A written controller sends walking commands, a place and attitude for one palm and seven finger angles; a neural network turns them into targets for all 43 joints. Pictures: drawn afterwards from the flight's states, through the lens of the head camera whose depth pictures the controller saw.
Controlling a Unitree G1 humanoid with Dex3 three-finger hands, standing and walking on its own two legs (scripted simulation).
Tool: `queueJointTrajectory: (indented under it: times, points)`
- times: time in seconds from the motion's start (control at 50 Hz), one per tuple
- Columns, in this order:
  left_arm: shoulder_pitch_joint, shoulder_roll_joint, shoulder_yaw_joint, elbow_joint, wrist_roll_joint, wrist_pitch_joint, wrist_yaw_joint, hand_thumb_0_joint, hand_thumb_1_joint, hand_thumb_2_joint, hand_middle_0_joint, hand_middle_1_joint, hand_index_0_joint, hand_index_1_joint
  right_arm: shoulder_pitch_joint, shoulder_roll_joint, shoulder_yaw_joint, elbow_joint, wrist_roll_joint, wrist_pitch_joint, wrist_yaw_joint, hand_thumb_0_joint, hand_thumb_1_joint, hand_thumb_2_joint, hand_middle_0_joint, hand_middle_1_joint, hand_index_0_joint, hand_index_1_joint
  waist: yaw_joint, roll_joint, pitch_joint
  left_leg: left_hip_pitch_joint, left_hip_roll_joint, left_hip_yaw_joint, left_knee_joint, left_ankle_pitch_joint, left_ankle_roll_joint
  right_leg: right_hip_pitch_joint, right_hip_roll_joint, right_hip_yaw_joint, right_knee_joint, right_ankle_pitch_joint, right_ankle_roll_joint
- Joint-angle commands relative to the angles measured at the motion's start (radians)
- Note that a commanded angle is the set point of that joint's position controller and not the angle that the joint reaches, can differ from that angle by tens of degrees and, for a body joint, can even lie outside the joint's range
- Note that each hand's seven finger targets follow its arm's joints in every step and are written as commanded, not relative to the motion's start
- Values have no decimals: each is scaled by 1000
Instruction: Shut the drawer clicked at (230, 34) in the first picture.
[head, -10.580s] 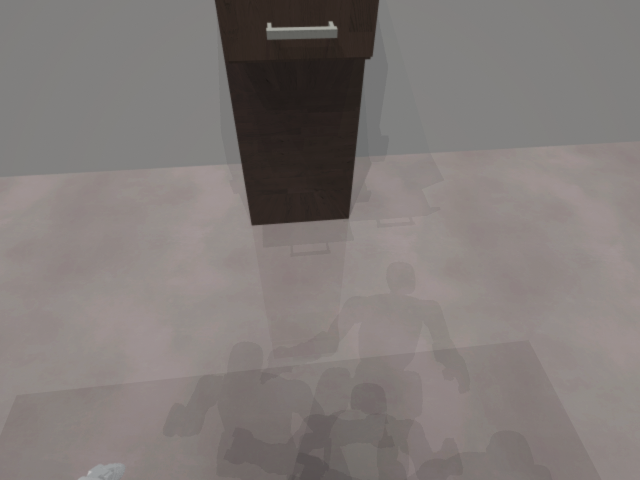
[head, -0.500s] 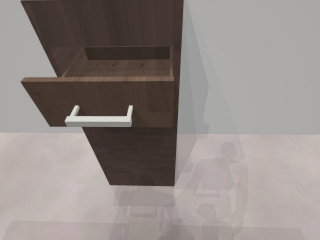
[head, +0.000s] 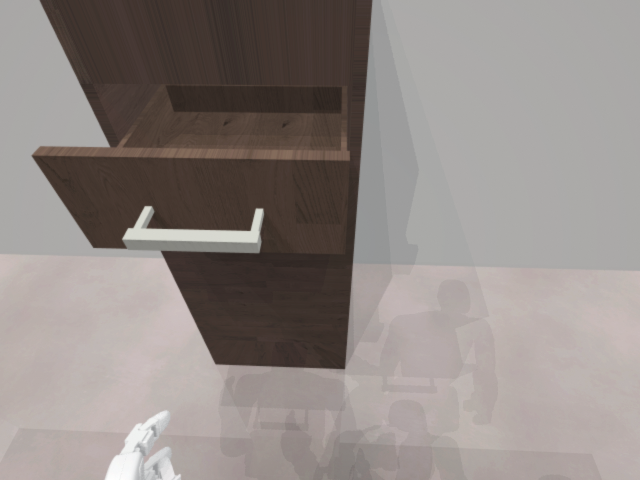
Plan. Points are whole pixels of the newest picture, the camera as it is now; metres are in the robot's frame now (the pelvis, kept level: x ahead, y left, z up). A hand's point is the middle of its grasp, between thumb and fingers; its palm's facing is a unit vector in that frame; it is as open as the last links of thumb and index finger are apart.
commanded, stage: raise the hand and make a fist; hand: left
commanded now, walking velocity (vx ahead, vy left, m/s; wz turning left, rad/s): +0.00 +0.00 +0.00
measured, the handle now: (197, 228) +0.39 +0.18 +0.12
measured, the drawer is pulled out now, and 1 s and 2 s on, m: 0.18 0.18 0.18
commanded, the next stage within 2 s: bring the fist close to the handle in 1.76 s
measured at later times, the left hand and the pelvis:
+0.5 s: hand (179, 425) +0.17 +0.16 +0.05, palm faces +0.01 -1.00 -0.06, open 4.8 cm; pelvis -0.01 -0.02 -0.04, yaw +3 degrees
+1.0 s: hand (156, 361) +0.20 +0.17 +0.14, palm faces +0.00 -1.00 -0.08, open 3.1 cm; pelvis +0.01 +0.00 -0.01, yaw +1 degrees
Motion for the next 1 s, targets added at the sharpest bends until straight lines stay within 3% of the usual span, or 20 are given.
queueJointTrajectory:
  times: [0.0,0.04,0.08,0.1,0.16,0.18,0.2,0.26,0.3,0.34,0.4,0.48,0.5,0.54,0.6,0.68,0.7,0.76,0.88,0.98]
  points:
    - [42,3,66,-258,-40,-247,-99,0,900,900,-360,-473,-360,-473,-192,-154,-67,-313,-14,-151,15,0,-900,-900,200,300,200,300,24,-189,2,-220,5,-77,30,58,-18,-135,40,-22,-2,-102,-15]
    - [186,-45,68,-192,-72,-390,-223,0,900,900,-400,-517,-400,-517,-217,-145,-79,-372,-22,-146,49,0,-900,-900,200,300,200,300,62,-254,-26,-331,-5,-51,128,54,-29,-179,46,-17,102,-93,-20]
    - [218,11,135,-197,-106,-532,-360,0,900,900,-440,-560,-440,-560,-251,-163,-96,-437,-27,-126,82,0,-900,-900,200,300,200,300,64,-198,-47,-406,-21,-29,219,40,-40,-186,37,10,170,-42,-31]
    - [257,81,213,-166,-104,-544,-398,0,900,900,-460,-582,-460,-582,-252,-170,-107,-462,-20,-106,91,0,-900,-900,200,300,200,300,87,-134,-58,-425,-29,-19,245,43,-36,-171,25,41,184,-29,-41]
    - [171,120,232,-385,-136,-449,-422,0,900,900,-520,-647,-520,-647,-291,-160,-92,-575,2,-52,72,0,-900,-900,200,300,200,300,97,-63,-171,-442,-40,6,261,39,-11,-132,20,78,193,-31,-30]
    - [122,113,224,-469,-149,-422,-409,0,900,900,-540,-668,-540,-668,-283,-152,-86,-595,3,-42,61,0,-900,-900,200,300,200,300,85,-18,-203,-423,-39,5,269,60,-8,-126,21,81,199,0,-25]
    - [82,134,249,-527,-159,-411,-385,0,900,900,-560,-690,-560,-690,-257,-147,-85,-593,0,-28,54,0,-900,-900,200,300,200,300,70,-51,-219,-426,-33,-9,285,57,-7,-130,24,101,195,-14,-16]
    - [-20,131,233,-694,-137,-445,-326,0,900,900,-620,-755,-620,-755,-184,-127,-77,-588,-8,-20,44,0,-900,-900,200,300,200,300,25,37,-246,-360,-8,-43,310,119,1,-152,33,97,204,96,-12]
    - [-134,130,169,-771,-123,-485,-327,0,900,900,-660,-798,-660,-798,-159,-142,-58,-568,-17,-26,42,0,-900,-900,200,300,200,300,-34,17,-233,-335,4,-65,329,128,10,-199,50,76,219,112,-7]
    - [-157,95,96,-744,-120,-497,-361,0,900,900,-700,-842,-700,-842,-163,-144,-45,-544,-10,-51,37,0,-900,-900,200,300,200,300,-51,77,-190,-315,11,-75,324,84,10,-237,49,68,198,48,-13]
    - [-159,147,114,-664,-120,-426,-407,0,900,900,-760,-907,-760,-907,-184,-162,-34,-524,6,-74,25,0,-900,-900,200,300,200,300,-50,30,-158,-320,16,-92,297,36,12,-217,48,71,150,-29,-12]
    - [-66,171,197,-636,-135,-260,-397,0,900,900,-840,-993,-840,-993,-219,-141,-23,-531,16,-80,16,0,-900,-900,200,300,200,300,25,9,-228,-299,11,-89,224,79,4,-81,26,62,104,-11,-8]
    - [-41,190,233,-605,-142,-223,-382,0,900,900,-860,-1015,-860,-1015,-243,-134,-20,-528,14,-77,16,0,-900,-900,200,300,200,300,40,-65,-222,-305,12,-93,215,98,5,-48,25,65,96,8,-3]
    - [-15,169,247,-683,-157,-191,-358,0,900,900,-900,-1058,-900,-1058,-248,-121,-14,-536,15,-77,19,0,-900,-900,200,300,200,300,65,-40,-231,-283,13,-83,177,136,0,-9,24,42,97,64,-3]
    - [-8,187,278,-727,-163,-180,-319,0,900,900,-960,-1123,-960,-1123,-259,-115,-6,-524,10,-88,24,0,-900,-900,200,300,200,300,73,-88,-180,-277,18,-84,146,158,-2,13,31,32,83,90,-2]
    - [-24,137,206,-821,-150,-185,-309,0,900,900,-1040,-1210,-1040,-1210,-224,-124,-4,-522,16,-123,33,0,-900,-900,200,300,200,300,49,-17,-149,-218,18,-73,110,136,-2,-29,39,6,67,63,-3]
    - [-43,141,194,-812,-147,-176,-309,0,900,900,-1060,-1232,-1060,-1232,-234,-130,-2,-518,13,-129,33,0,-900,-900,200,300,200,300,42,-57,-120,-222,20,-78,111,128,3,-30,39,17,53,50,0]
    - [-86,166,207,-872,-136,-160,-302,0,900,900,-1120,-1297,-1120,-1297,-212,-138,-4,-510,19,-148,24,0,-900,-900,200,300,200,300,45,14,-146,-172,18,-75,85,111,2,-19,36,14,30,19,-3]
    - [-139,152,184,-950,-128,-98,-290,0,900,900,-1240,-1427,-1240,-1427,-220,-136,7,-503,23,-164,17,0,-900,-900,200,300,200,300,58,41,-146,-88,21,-81,41,192,0,33,41,-10,18,135,-7]
    - [-208,171,204,-972,-128,11,-291,0,900,900,-1340,-1535,-1340,-1535,-249,-138,23,-497,26,-143,16,0,-900,-900,200,300,200,300,72,36,-106,-55,22,-85,-3,232,-8,71,45,-18,-8,184,-11]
